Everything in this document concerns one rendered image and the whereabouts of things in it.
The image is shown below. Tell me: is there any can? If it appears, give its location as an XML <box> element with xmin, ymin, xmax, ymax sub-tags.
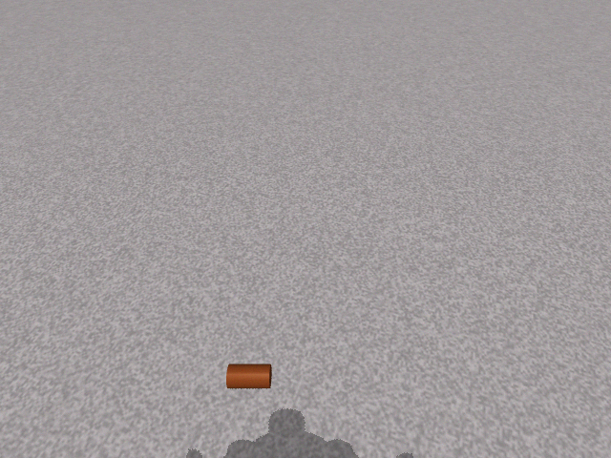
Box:
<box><xmin>226</xmin><ymin>364</ymin><xmax>271</xmax><ymax>388</ymax></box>

